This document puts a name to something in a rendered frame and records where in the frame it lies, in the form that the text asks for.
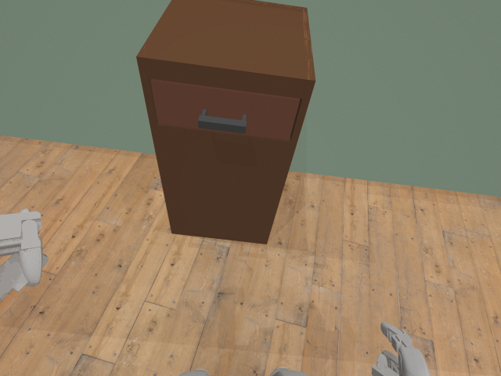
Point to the handle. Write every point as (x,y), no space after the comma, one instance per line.
(222,124)

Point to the robot left hand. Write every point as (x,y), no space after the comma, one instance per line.
(19,238)

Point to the cabinet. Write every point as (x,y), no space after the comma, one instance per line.
(217,184)

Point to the robot right hand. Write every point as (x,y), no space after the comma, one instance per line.
(410,361)

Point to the drawer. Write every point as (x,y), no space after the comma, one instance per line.
(180,104)

